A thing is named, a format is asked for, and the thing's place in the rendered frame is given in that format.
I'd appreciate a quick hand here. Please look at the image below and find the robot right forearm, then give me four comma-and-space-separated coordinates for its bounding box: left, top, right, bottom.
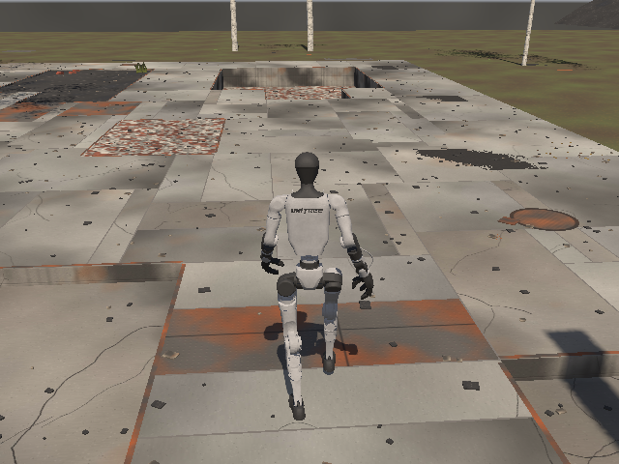
347, 233, 369, 277

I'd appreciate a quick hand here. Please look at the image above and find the humanoid robot head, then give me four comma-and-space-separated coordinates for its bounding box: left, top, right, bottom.
291, 152, 324, 198

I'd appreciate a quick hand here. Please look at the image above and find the left robot thigh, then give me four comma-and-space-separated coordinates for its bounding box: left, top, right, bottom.
277, 272, 302, 355

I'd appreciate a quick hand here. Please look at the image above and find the right robot hand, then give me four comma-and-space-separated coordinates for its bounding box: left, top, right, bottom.
352, 273, 374, 300

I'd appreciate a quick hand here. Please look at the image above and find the left robot hand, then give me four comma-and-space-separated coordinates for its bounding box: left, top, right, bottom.
261, 257, 284, 275

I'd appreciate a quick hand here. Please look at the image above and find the robot left upper arm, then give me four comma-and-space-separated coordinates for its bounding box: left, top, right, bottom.
263, 194, 288, 247

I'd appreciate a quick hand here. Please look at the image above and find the robot left forearm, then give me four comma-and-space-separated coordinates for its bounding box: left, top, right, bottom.
260, 232, 274, 263

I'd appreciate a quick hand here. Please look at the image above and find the robot right upper arm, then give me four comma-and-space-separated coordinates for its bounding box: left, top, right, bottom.
328, 194, 356, 248

